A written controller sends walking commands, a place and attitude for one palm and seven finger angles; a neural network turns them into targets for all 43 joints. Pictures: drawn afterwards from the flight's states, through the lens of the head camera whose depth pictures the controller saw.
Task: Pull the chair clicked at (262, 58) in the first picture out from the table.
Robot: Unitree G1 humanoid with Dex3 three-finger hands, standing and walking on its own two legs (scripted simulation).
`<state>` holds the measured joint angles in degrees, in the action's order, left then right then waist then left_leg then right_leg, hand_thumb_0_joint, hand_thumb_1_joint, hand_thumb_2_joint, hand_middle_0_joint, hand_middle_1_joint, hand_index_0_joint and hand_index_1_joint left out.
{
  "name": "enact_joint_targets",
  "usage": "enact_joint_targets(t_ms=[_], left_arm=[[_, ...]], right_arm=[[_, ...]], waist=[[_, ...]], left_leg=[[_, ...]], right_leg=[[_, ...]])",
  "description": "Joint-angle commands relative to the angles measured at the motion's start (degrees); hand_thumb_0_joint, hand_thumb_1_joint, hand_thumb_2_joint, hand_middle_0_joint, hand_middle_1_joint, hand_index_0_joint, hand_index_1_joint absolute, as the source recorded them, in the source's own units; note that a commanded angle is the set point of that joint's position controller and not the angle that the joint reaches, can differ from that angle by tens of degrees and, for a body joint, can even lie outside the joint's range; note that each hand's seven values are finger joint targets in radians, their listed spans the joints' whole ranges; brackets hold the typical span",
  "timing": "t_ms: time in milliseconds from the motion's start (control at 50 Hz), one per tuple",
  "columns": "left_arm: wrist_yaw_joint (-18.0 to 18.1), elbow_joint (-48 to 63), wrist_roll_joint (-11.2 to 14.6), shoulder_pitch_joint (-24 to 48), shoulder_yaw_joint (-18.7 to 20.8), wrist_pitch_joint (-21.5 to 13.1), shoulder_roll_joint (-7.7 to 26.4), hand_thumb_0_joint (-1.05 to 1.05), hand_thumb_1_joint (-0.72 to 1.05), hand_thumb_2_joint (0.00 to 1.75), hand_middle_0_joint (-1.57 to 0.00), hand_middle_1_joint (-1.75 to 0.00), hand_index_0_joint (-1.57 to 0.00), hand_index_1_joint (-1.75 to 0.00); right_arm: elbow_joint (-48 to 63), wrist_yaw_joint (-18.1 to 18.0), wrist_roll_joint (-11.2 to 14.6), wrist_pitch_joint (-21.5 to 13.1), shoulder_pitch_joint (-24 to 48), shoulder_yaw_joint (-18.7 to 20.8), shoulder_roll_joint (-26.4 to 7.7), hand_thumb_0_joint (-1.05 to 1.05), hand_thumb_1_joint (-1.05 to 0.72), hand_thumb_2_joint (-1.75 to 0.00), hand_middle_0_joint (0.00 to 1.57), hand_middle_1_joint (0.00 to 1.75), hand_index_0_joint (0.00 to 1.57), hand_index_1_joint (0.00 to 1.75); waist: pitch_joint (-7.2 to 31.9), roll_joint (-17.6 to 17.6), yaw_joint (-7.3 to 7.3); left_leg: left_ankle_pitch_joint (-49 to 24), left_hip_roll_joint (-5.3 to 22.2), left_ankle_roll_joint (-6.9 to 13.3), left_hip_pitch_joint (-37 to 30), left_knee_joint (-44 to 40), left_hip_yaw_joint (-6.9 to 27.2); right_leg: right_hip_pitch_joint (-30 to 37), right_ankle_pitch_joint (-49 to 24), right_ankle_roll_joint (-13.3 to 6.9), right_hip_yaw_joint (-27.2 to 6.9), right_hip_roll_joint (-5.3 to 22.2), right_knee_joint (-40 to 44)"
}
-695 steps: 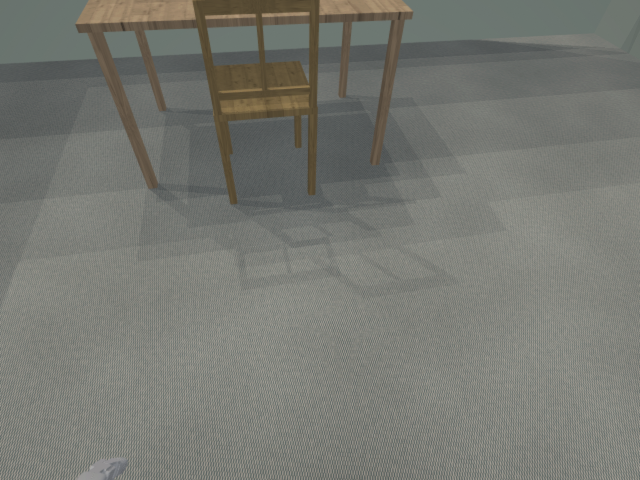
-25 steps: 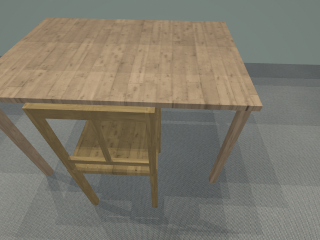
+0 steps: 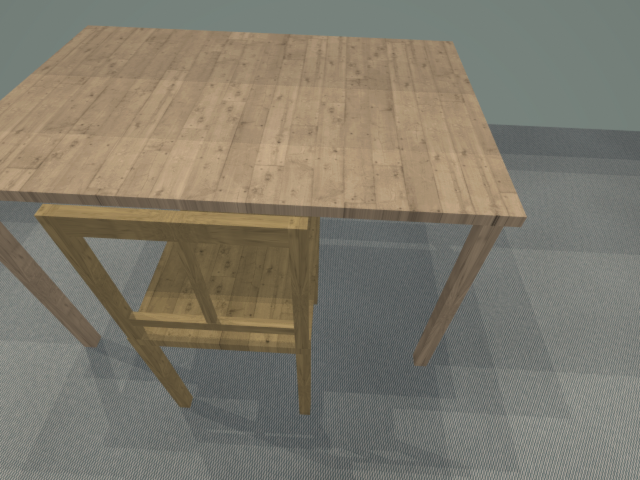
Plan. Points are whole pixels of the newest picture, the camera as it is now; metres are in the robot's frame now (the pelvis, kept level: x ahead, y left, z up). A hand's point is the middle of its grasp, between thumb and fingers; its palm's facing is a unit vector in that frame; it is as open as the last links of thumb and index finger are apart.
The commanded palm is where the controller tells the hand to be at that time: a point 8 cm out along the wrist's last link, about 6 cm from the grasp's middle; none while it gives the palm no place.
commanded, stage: look again from close up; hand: left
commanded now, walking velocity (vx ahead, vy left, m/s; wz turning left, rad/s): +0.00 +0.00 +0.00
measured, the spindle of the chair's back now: (198, 283) +0.44 +0.25 -0.10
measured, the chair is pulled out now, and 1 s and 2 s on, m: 0.00 0.00 0.00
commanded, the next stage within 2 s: raise the hand toward the chair's back in 0.16 s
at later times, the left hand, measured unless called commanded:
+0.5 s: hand (200, 415) +0.20 +0.16 -0.02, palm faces +0.18 -0.98 -0.12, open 7.8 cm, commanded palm +0.10 +0.21 -0.07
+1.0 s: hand (224, 475) +0.14 +0.13 -0.06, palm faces -0.14 -0.99 -0.05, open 12.0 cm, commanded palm +0.10 +0.21 -0.06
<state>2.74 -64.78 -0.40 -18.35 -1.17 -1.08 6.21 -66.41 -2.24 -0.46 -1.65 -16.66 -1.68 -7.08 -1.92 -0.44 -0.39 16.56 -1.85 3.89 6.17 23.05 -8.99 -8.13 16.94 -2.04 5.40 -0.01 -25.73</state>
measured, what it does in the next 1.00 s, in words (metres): lowers itself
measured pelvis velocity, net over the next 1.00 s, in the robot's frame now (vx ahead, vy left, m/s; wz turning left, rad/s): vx -0.08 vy -0.06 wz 0.09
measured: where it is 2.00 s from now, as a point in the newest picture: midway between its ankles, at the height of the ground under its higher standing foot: outside the picture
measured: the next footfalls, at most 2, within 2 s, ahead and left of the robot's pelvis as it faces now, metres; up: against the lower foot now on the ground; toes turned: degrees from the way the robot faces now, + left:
none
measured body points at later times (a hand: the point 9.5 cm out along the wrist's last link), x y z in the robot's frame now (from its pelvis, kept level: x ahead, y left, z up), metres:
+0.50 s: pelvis -0.02 -0.01 -0.02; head -0.02 -0.03 +0.43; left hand +0.18 +0.21 -0.01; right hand +0.09 -0.28 -0.13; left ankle -0.04 +0.07 -0.74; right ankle -0.03 -0.09 -0.74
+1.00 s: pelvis -0.08 -0.06 -0.11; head -0.01 -0.05 +0.34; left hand +0.15 +0.18 -0.06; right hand +0.14 -0.23 -0.19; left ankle -0.04 +0.07 -0.74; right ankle -0.03 -0.09 -0.74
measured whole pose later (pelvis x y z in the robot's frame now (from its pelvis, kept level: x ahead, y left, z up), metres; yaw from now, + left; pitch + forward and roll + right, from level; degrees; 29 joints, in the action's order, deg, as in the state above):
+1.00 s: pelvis -0.08 -0.06 -0.11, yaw +5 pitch +14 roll -1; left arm -24.7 -7.1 16.0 -12.2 6.1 -23.0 15.9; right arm -32.4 -2.6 2.6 -12.4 -9.1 -4.5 -10.4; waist 5.5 1.6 -0.7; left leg 28.8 2.5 0.2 55.5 70.2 -0.8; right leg -52.5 30.1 -7.4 12.9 -0.2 -67.7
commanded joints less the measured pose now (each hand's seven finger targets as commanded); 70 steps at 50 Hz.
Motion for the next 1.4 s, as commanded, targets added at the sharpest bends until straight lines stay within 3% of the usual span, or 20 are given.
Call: enact_joint_targets(t_ms=[0, 220, 240, 260, 280, 300, 320, 340, 380, 420, 460, 500, 600, 720, 840, 880, 980, 1080, 1200, 1380], left_arm=[[0.3, 1.2, 0.0, -5.3, 0.6, -0.6, 4.7, 0.00, 0.90, 0.90, -0.20, -0.30, -0.20, -0.30], [0.3, 1.3, 0.0, -5.5, 0.8, -0.6, 4.9, 0.00, 0.90, 0.90, -0.20, -0.30, -0.20, -0.30], [2.2, -0.4, -1.0, -7.0, 0.7, -1.6, 7.4, 0.00, 0.90, 0.90, -0.20, -0.30, -0.20, -0.30], [1.0, 85.8, 9.7, 33.6, 3.7, -12.1, 17.4, 0.00, 0.88, 0.89, -0.20, -0.30, -0.20, -0.30], [3.6, 84.6, 8.4, 28.1, 7.7, -9.9, 21.0, 0.00, 0.85, 0.88, -0.20, -0.29, -0.20, -0.29], [4.5, 69.6, 6.1, 12.4, 1.9, -6.7, 10.9, 0.00, 0.83, 0.87, -0.19, -0.29, -0.19, -0.29], [4.7, 53.7, 6.8, -3.8, -5.0, -0.2, -0.8, 0.00, 0.81, 0.86, -0.19, -0.29, -0.19, -0.29], [3.7, 63.3, 9.1, 0.2, -7.4, 0.5, -3.0, 0.00, 0.78, 0.85, -0.19, -0.28, -0.19, -0.28], [2.0, 69.2, 8.7, 3.3, -6.0, -4.3, 0.6, 0.00, 0.74, 0.83, -0.18, -0.27, -0.18, -0.27], [-0.2, 58.3, 8.5, -0.5, -3.5, -8.4, -0.5, 0.00, 0.69, 0.81, -0.18, -0.27, -0.18, -0.27], [-5.3, 50.6, 10.9, -11.5, 1.0, -15.4, -0.4, 0.00, 0.64, 0.79, -0.17, -0.26, -0.17, -0.26], [-12.3, 49.9, 13.8, -21.3, 8.2, -22.3, 4.2, 0.00, 0.60, 0.77, -0.17, -0.25, -0.17, -0.25], [-19.0, 56.0, 12.0, -13.2, 15.5, -31.5, 13.0, 0.00, 0.48, 0.72, -0.16, -0.23, -0.16, -0.23], [-15.4, 82.7, 15.1, 8.3, 12.6, -41.4, 12.6, 0.00, 0.34, 0.66, -0.14, -0.21, -0.14, -0.21], [-25.2, 72.8, 16.9, 9.0, 3.9, -37.6, 11.9, 0.00, 0.20, 0.60, -0.13, -0.19, -0.13, -0.19], [-27.9, 62.9, 16.7, 7.2, 8.0, -30.0, 16.0, 0.00, 0.15, 0.58, -0.13, -0.18, -0.13, -0.18], [-24.5, 66.7, 20.3, 2.7, 20.8, -16.2, 20.0, 0.00, 0.04, 0.53, -0.11, -0.16, -0.11, -0.16], [-16.4, 72.6, 19.5, 0.4, 20.6, -22.5, 15.4, 0.00, -0.08, 0.48, -0.10, -0.15, -0.10, -0.15], [-22.7, 64.2, 15.8, 3.4, 10.8, -29.4, 12.0, 0.00, -0.22, 0.42, -0.09, -0.12, -0.09, -0.12], [-19.8, 75.0, 19.1, 3.2, 19.0, -30.3, 18.1, 0.00, -0.43, 0.33, -0.07, -0.09, -0.07, -0.09]], right_arm=[[0.3, -0.2, -0.1, -0.6, -5.0, 0.8, -4.7, 0.00, -0.90, -0.90, 0.20, 0.30, 0.20, 0.30], [0.1, -0.3, -0.1, -0.7, -5.1, 0.8, -4.6, 0.00, -0.90, -0.90, 0.20, 0.30, 0.20, 0.30], [4.8, 0.3, 0.7, -0.7, -0.5, 1.4, -7.6, 0.00, -0.90, -0.90, 0.20, 0.30, 0.20, 0.30], [25.6, -1.6, 2.2, -8.9, -3.1, 3.6, -19.0, 0.00, -0.90, -0.90, 0.20, 0.30, 0.20, 0.30], [22.7, -3.1, 2.7, -13.1, 2.5, 1.2, -13.3, 0.00, -0.90, -0.90, 0.20, 0.30, 0.20, 0.30], [20.6, -2.6, 1.2, -15.5, 1.0, 2.5, -14.0, 0.00, -0.90, -0.90, 0.20, 0.30, 0.20, 0.30], [19.2, -1.8, 3.1, -16.0, 0.0, 2.3, -9.9, 0.00, -0.90, -0.90, 0.20, 0.30, 0.20, 0.30], [22.8, -1.5, 3.7, -16.6, -0.1, 2.9, -12.8, 0.00, -0.90, -0.90, 0.20, 0.30, 0.20, 0.30], [27.2, -1.6, 2.7, -18.3, 1.9, 3.6, -15.4, 0.00, -0.90, -0.90, 0.20, 0.30, 0.20, 0.30], [28.5, -1.2, 1.2, -18.1, 0.8, 4.9, -16.3, 0.00, -0.90, -0.90, 0.20, 0.30, 0.20, 0.30], [31.7, -0.4, 1.2, -17.7, 4.7, 5.4, -16.1, 0.00, -0.90, -0.90, 0.20, 0.30, 0.20, 0.30], [35.2, 1.5, 1.3, -16.5, 7.2, 6.0, -15.9, 0.00, -0.90, -0.90, 0.20, 0.30, 0.20, 0.30], [43.2, 3.6, 1.1, -11.4, 11.4, 6.6, -14.8, 0.00, -0.90, -0.90, 0.20, 0.30, 0.20, 0.30], [45.8, 2.1, 0.9, -13.0, 8.8, 5.9, -12.4, 0.00, -0.90, -0.90, 0.20, 0.30, 0.20, 0.30], [41.5, -0.9, 2.5, -16.4, 6.9, 3.8, -14.9, 0.00, -0.90, -0.90, 0.20, 0.30, 0.20, 0.30], [41.2, -1.7, 3.5, -15.5, 6.8, 3.5, -15.3, 0.00, -0.90, -0.90, 0.20, 0.30, 0.20, 0.30], [45.0, -1.7, 3.4, -13.3, 10.6, 3.2, -13.3, 0.00, -0.90, -0.90, 0.20, 0.30, 0.20, 0.30], [42.7, -0.5, 2.2, -13.9, 9.2, 3.7, -11.0, 0.00, -0.90, -0.90, 0.20, 0.30, 0.20, 0.30], [40.6, -0.2, 2.6, -15.0, 6.2, 4.7, -13.8, 0.00, -0.90, -0.90, 0.20, 0.30, 0.20, 0.30], [41.2, -1.1, 2.3, -16.6, 5.7, 5.1, -14.0, 0.00, -0.90, -0.90, 0.20, 0.30, 0.20, 0.30]], waist=[[-3.0, 0.7, 0.22], [-2.0, 0.8, 0.16], [-4.1, -3.2, -0.64], [24.2, 8.9, 6.79], [20.6, 13.5, 3.60], [20.0, 16.0, 2.22], [9.9, 7.4, 2.58], [7.7, 5.6, 2.42], [8.1, 0.1, 3.99], [3.7, -15.4, 5.46], [1.7, -25.5, 1.14], [6.4, -18.0, -3.78], [12.8, 5.2, -5.22], [24.9, 8.1, 1.15], [16.9, -0.1, 7.01], [14.1, -2.4, 5.49], [26.3, -0.6, -2.94], [24.8, -2.1, -2.74], [16.2, -3.9, 3.08], [26.2, 6.6, -0.77]], left_leg=[[-16.0, 9.0, -0.6, 1.2, -4.2, 9.1], [-17.4, 9.1, -0.7, 0.3, -4.1, 9.0], [-29.2, 10.6, -2.3, 6.5, 7.5, 8.2], [-37.0, 4.3, -3.1, -8.5, 2.6, 11.4], [-41.7, 7.7, -4.4, -12.9, 0.0, 10.0], [-42.0, 7.6, -5.3, -10.1, -0.6, 10.3], [-37.5, 7.5, -4.2, -4.2, 0.0, 11.5], [-33.3, 7.3, -3.5, -0.4, 2.2, 12.9], [-23.1, 5.4, -3.3, 2.2, 7.9, 12.5], [-12.7, 3.3, -2.5, 13.0, 14.1, 12.3], [-3.4, 2.0, -3.0, 26.1, 17.4, 11.2], [-3.1, 0.4, -4.5, 30.7, 19.9, 9.0], [-2.4, -0.7, -4.6, 38.3, 28.6, 5.7], [1.7, 1.4, -2.0, 40.0, 38.6, 9.0], [9.4, 2.9, -0.9, 48.1, 43.2, 10.3], [10.7, 2.8, -0.9, 51.5, 42.7, 10.1], [4.1, 1.4, -1.9, 46.8, 38.0, 10.3], [0.0, 2.3, -2.8, 46.1, 36.0, 11.2], [5.3, 2.0, -1.8, 49.0, 37.7, 10.8], [-4.1, 2.2, -1.6, 36.0, 33.0, 10.9]], right_leg=[[-2.4, -14.5, -1.1, -7.4, 6.9, 3.4], [-1.5, -16.3, -1.2, -7.5, 7.1, 3.4], [-4.2, -35.3, 1.2, -8.5, 9.2, 2.1], [-0.8, -29.1, 0.7, -5.4, 3.0, -3.8], [-5.5, -10.2, 0.7, -5.4, 1.8, -7.5], [-9.1, -1.3, -0.2, -3.6, 1.1, -8.4], [-12.9, -0.7, 0.3, -2.6, 1.6, -8.6], [-13.0, -3.4, 0.9, -1.6, 2.1, -7.7], [-14.2, -6.6, 1.0, -1.7, 1.7, -5.0], [-21.7, -6.5, 1.1, -0.8, 1.5, -6.4], [-24.9, -1.3, 1.6, -1.6, 1.6, -9.9], [-20.3, -5.5, 0.6, -4.6, 2.5, -14.5], [-22.8, -7.2, -1.3, -8.6, 3.3, -24.5], [-29.8, 4.4, 0.2, -14.1, 1.8, -26.2], [-35.8, 16.9, 2.2, -15.9, 2.2, -21.9], [-34.6, 21.2, 2.7, -17.4, 2.5, -19.9], [-19.7, 12.3, 2.8, -16.7, 4.4, -19.8], [-19.6, -1.2, 3.7, -14.7, 4.2, -23.0], [-30.6, 7.8, 3.7, -14.2, 3.6, -22.6], [-28.4, -0.3, 0.2, -5.9, 0.3, -27.0]])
